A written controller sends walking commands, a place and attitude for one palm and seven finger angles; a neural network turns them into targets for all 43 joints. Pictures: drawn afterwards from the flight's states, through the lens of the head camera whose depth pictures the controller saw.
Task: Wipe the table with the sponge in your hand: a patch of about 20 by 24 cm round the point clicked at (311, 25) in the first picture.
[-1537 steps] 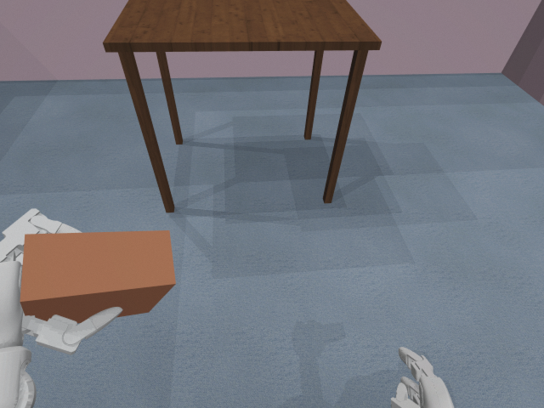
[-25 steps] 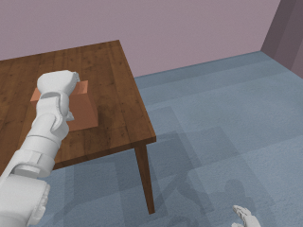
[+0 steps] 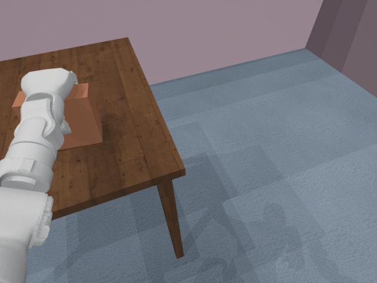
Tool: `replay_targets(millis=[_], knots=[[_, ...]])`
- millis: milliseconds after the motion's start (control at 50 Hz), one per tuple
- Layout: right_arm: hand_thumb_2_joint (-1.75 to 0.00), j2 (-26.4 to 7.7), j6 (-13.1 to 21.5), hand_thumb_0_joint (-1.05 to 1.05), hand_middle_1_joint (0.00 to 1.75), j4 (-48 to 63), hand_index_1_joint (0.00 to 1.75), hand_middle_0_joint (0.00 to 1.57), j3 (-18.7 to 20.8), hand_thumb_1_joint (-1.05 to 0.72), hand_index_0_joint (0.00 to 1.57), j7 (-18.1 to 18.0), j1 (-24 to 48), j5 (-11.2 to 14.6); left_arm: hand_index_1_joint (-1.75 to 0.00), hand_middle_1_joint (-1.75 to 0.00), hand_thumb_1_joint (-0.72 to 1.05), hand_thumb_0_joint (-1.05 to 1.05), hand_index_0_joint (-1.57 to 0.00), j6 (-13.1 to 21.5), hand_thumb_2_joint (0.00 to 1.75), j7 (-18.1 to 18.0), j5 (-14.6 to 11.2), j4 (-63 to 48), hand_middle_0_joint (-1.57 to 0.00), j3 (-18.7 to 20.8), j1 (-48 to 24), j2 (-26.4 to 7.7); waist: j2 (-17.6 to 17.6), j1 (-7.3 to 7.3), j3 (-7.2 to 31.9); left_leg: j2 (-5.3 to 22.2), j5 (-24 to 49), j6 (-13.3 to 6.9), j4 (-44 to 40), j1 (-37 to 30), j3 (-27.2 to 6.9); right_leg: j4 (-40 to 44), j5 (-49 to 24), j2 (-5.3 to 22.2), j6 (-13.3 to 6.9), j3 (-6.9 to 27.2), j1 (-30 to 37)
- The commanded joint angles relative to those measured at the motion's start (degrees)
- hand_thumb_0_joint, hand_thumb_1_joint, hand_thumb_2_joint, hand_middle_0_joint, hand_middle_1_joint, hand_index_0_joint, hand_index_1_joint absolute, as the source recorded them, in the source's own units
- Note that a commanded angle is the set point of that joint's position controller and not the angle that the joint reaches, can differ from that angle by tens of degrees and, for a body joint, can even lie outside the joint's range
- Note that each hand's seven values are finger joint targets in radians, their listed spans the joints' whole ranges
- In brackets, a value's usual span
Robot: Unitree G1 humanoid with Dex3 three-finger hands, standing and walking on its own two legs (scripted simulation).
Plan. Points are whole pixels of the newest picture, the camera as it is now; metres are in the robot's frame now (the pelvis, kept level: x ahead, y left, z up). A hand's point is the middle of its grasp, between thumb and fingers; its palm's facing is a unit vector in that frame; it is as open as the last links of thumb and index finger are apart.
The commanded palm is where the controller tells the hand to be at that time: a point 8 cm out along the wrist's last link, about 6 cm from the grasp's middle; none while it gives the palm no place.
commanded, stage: wipe forward along the middle lane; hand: left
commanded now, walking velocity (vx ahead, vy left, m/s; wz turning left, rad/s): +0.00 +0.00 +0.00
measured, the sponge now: (67, 126) +0.43 +0.31 +0.10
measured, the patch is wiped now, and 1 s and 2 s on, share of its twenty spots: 0.95 1.00 1.00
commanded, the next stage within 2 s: slide back across to the first lane in 0.10 s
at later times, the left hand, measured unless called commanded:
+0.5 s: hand (46, 97) +0.46 +0.34 +0.15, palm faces -0.04 +0.00 -1.00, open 10.3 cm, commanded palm +0.43 +0.35 +0.20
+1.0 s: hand (9, 108) +0.42 +0.40 +0.16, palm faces -0.10 +0.05 -0.99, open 10.3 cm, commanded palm +0.40 +0.39 +0.21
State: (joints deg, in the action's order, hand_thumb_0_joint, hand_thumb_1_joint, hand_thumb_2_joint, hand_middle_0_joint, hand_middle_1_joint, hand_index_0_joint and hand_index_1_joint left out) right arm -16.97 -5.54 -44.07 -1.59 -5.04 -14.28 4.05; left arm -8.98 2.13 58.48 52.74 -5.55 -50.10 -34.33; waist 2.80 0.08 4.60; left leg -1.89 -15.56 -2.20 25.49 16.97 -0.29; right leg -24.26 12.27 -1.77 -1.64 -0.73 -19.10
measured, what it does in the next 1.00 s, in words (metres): stands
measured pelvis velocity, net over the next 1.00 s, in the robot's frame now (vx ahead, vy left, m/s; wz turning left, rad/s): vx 0.02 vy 0.03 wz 0.02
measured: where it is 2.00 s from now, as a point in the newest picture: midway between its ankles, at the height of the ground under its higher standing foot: outside the picture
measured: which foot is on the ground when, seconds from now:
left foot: down 0.00-1.00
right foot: down 0.00-1.00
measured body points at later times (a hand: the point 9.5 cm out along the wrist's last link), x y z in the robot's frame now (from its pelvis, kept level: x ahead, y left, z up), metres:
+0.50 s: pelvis +0.02 +0.01 +0.00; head +0.05 +0.00 +0.45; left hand +0.46 +0.34 +0.21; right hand +0.08 -0.26 -0.13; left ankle -0.04 +0.10 -0.74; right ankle -0.01 -0.10 -0.74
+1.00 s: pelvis +0.02 +0.03 +0.00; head +0.06 +0.02 +0.45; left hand +0.42 +0.39 +0.21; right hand +0.16 -0.23 -0.12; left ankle -0.04 +0.10 -0.74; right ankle -0.01 -0.10 -0.74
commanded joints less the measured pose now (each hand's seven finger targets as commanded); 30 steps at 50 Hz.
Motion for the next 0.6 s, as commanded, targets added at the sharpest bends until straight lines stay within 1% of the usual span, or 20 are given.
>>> replay_targets(millis=[0,20,40,120,160,180,200,240,260,280,340,360,380,420,440,460,500,540,560,580], knots=[[-0.9,-8.28,1.8,0.0,0.3,6.18,0.3,0.2,2.64,-0.9,0.2,-0.31,0.81,-0.33,-1.6,-1.6,0.1,0.0,-1.2,-0.42,1.3,-2.03,2.8,-1.39,-1.2,0.77,-18.13,-12.82,-5.43,1.44,11.37,-0.18,13.67,-0.07,-2.4,0.95,1.34,1.57,-13.31,0.18,-1.37,0.69,10.43],[-0.9,-8.46,1.81,0.0,0.3,6.01,0.3,0.2,2.7,-0.9,0.2,-0.31,0.56,-0.32,-1.6,-1.6,0.1,0.0,-1.2,-0.21,1.3,-2.17,3.01,-1.12,-1.2,1.34,-19.21,-13.88,-4.58,1.7,11.23,-0.16,12.83,-0.04,-2.37,1.23,1.3,1.69,-12.5,0.16,-1.36,0.83,9.79],[-0.9,-8.55,1.73,0.0,0.3,6.07,0.3,0.2,2.83,-0.9,0.2,-0.35,0.47,-0.45,-1.6,-1.6,0.1,0.0,-1.2,0.05,1.3,-2.15,3.4,-1.52,-1.2,2.32,-19.96,-15.21,-4.19,1.24,12.38,-0.16,13.62,0.12,-2.6,1.13,1.16,1.78,-12.86,0.09,-1.59,0.91,10.51],[-0.9,-8.73,1.77,0.0,0.3,5.75,0.3,0.2,2.63,-0.9,0.2,-0.45,-0.78,-0.39,-1.6,-1.6,0.1,0.0,-1.2,0.15,1.3,-2.45,4.09,1.44,-1.2,1.64,-22.75,-16.16,-4.46,2.79,11.12,-0.02,12.29,-0.04,-2.09,2.05,1.29,1.69,-11.92,0.07,-1.28,0.9,8.63],[-0.9,-8.66,1.72,0.0,0.3,5.86,0.3,0.2,2.71,-0.9,0.2,-0.36,-1.68,-0.49,-1.6,-1.6,0.1,0.0,-1.2,0.38,1.3,-2.41,4.41,2.19,-1.2,1.63,-23.25,-16.56,-2.76,2.5,12.56,0.0,13.68,0.04,-1.76,1.66,1.41,1.3,-12.93,-0.01,-1.41,1.06,9.01],[-0.9,-8.68,1.76,0.0,0.3,5.76,0.3,0.2,2.82,-0.9,0.2,-0.32,-2.12,-0.62,-1.6,-1.6,0.1,0.0,-1.2,0.64,1.3,-2.41,4.5,2.53,-1.2,2.52,-22.81,-17.45,-3.16,2.2,13.36,0.06,14.22,0.04,-1.64,1.83,1.36,1.1,-13.55,-0.06,-1.51,0.93,9.48],[-0.9,-8.75,1.65,0.0,0.3,6.01,0.3,0.2,2.9,-0.9,0.2,-0.33,-2.05,-0.74,-1.6,-1.6,0.1,0.0,-1.2,0.99,1.3,-2.44,4.52,2.26,-1.2,4.18,-22.45,-19.45,-3.54,1.69,14.71,0.11,14.73,-0.08,-1.44,2.0,1.6,0.93,-14.72,0.04,-1.39,1.28,10.97],[-0.9,-8.67,1.21,0.0,0.3,6.72,0.3,0.2,3.07,-0.9,0.2,-0.29,-1.79,-0.82,-1.6,-1.6,0.1,0.0,-1.2,2.04,1.3,-2.19,4.53,-0.02,-1.2,6.47,-21.65,-21.89,-1.46,0.4,18.02,0.02,18.2,0.17,-1.47,1.3,1.66,0.38,-18.2,0.17,-1.77,1.5,13.98],[-0.9,-8.3,1.15,0.0,0.3,6.98,0.3,0.2,3.08,-0.9,0.2,-0.13,-2.03,-0.86,-1.6,-1.6,0.1,0.0,-1.2,2.47,1.3,-2.2,3.97,-0.2,-1.2,6.04,-19.96,-20.85,-1.68,0.21,18.7,0.16,19.66,-0.07,-1.08,0.67,1.97,-0.14,-19.53,0.11,-1.59,1.32,14.79],[-0.9,-8.48,1.0,0.0,0.3,7.13,0.3,0.2,3.05,-0.9,0.2,0.01,-1.69,-0.73,-1.6,-1.6,0.1,0.0,-1.2,2.63,1.3,-2.18,3.63,0.51,-1.2,7.26,-17.9,-21.83,-2.52,-0.19,17.06,0.19,19.23,-0.06,-1.3,1.29,1.89,0.1,-19.39,-0.02,-1.58,1.19,14.89],[-0.9,-8.91,0.58,0.0,0.3,7.52,0.3,0.2,3.12,-0.9,0.2,0.11,-0.63,-0.65,-1.6,-1.6,0.1,0.0,-1.2,3.37,1.3,-2.21,3.65,-2.05,-1.2,9.72,-18.5,-25.24,-2.19,-0.77,17.05,0.07,19.65,-0.07,-1.98,1.36,1.93,0.53,-19.88,0.07,-1.66,1.57,16.4],[-0.9,-8.84,0.46,0.0,0.3,7.4,0.3,0.2,3.06,-0.9,0.2,0.04,-0.55,-0.56,-1.6,-1.6,0.1,0.0,-1.2,3.3,1.3,-2.34,3.77,-1.08,-1.2,10.14,-17.12,-25.88,-1.96,-0.78,16.09,0.02,19.51,-0.19,-1.96,1.83,2.11,0.34,-19.71,0.04,-1.62,1.49,16.35],[-0.9,-8.97,0.35,0.0,0.3,7.35,0.3,0.2,3.0,-0.9,0.2,0.1,-0.22,-0.41,-1.6,-1.6,0.1,0.0,-1.2,3.12,1.3,-2.28,3.78,-0.76,-1.2,9.42,-17.24,-25.29,-2.54,-0.47,14.75,0.06,18.89,-0.14,-2.32,2.07,2.07,0.7,-19.08,-0.03,-1.61,1.26,15.77],[-0.9,-8.9,0.45,0.0,0.3,7.63,0.3,0.2,3.12,-0.9,0.2,0.23,0.19,-0.4,-1.6,-1.6,0.1,0.0,-1.2,3.14,1.3,-2.19,3.51,-2.37,-1.2,9.66,-17.42,-25.44,-1.02,-0.9,15.32,0.08,19.73,-0.19,-2.52,0.81,1.99,0.85,-18.99,-0.1,-1.76,1.27,15.98],[-0.9,-9.03,0.4,0.0,0.3,7.6,0.3,0.2,3.33,-0.9,0.2,0.22,0.26,-0.51,-1.6,-1.6,0.1,0.0,-1.2,3.54,1.3,-1.8,3.79,-4.36,-1.2,10.42,-18.98,-26.65,-0.1,-0.94,17.16,0.25,21.94,0.01,-2.57,-0.49,1.82,0.89,-20.26,-0.02,-2.01,1.28,16.75],[-0.9,-8.94,0.3,0.0,0.3,7.59,0.3,0.2,3.36,-0.9,0.2,0.26,-0.01,-0.48,-1.6,-1.6,0.1,0.0,-1.2,3.37,1.3,-1.58,3.84,-3.41,-1.2,10.47,-17.74,-26.68,-0.58,-0.91,16.42,0.19,22.37,-0.14,-2.33,-0.4,1.88,0.73,-20.44,-0.13,-1.88,1.15,16.7],[-0.9,-8.94,0.3,0.0,0.3,7.8,0.3,0.2,3.58,-0.9,0.2,0.44,0.31,-0.46,-1.6,-1.6,0.1,0.0,-1.2,3.59,1.3,-0.88,3.75,-5.88,-1.2,9.93,-17.85,-25.86,0.15,-0.9,17.2,0.33,24.82,-0.2,-2.08,-2.01,1.76,0.74,-21.78,-0.19,-1.91,0.93,16.49],[-0.9,-8.98,0.23,0.0,0.3,8.35,0.3,0.2,3.81,-0.9,0.2,0.66,0.55,-0.6,-1.6,-1.6,0.1,0.0,-1.2,4.19,1.3,-0.02,3.45,-9.82,-1.2,10.97,-17.36,-26.62,1.95,-1.45,19.36,0.62,30.78,0.11,-1.62,-4.4,1.12,0.61,-23.93,-0.23,-2.18,0.94,17.07],[-0.9,-8.81,0.21,0.0,0.3,8.37,0.3,0.2,3.78,-0.9,0.2,0.72,0.47,-0.46,-1.6,-1.6,0.1,0.0,-1.2,4.11,1.3,0.39,3.04,-9.57,-1.2,9.96,-16.63,-25.22,1.23,-0.82,17.91,0.83,31.87,0.0,-1.2,-4.89,0.94,0.59,-23.63,-0.32,-1.92,0.62,15.9],[-0.9,-9.04,0.1,0.0,0.3,8.32,0.3,0.2,3.82,-0.9,0.2,0.83,0.43,-0.48,-1.6,-1.6,0.1,0.0,-1.2,4.09,1.3,0.84,2.53,-9.88,-1.2,10.35,-15.63,-25.36,0.81,-0.92,17.66,0.94,32.33,0.0,-1.17,-5.33,0.78,0.83,-23.5,-0.4,-1.88,0.45,15.53]])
